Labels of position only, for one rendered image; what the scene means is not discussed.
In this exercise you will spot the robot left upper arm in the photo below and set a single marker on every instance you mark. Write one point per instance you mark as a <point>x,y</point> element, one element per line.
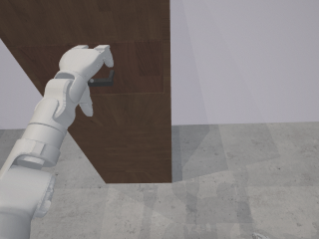
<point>25,193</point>

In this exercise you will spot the robot left hand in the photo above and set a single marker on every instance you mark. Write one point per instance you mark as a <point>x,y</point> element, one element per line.
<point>86,62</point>

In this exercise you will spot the drawer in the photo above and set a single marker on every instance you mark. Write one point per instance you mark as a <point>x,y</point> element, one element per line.
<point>138,64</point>

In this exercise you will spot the cabinet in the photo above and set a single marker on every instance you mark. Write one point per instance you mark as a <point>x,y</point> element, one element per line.
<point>128,137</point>

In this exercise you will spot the handle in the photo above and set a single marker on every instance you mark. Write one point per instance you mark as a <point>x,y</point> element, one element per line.
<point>103,82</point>

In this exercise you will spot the robot left forearm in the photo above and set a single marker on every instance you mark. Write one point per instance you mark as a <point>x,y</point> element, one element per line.
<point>40,143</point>

